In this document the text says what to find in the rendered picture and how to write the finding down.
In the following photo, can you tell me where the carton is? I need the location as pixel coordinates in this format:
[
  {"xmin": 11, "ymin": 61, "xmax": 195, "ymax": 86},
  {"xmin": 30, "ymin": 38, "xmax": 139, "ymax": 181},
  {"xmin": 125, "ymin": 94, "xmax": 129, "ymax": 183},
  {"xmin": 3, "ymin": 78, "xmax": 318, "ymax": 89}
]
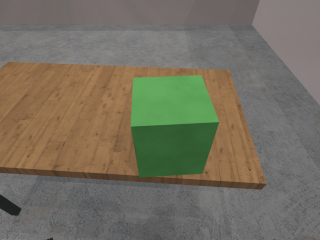
[{"xmin": 131, "ymin": 75, "xmax": 219, "ymax": 178}]

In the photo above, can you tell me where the table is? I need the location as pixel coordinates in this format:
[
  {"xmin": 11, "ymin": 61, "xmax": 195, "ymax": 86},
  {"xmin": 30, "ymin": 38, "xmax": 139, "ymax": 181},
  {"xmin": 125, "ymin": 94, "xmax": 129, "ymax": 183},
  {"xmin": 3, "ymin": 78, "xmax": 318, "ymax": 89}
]
[{"xmin": 0, "ymin": 62, "xmax": 267, "ymax": 216}]

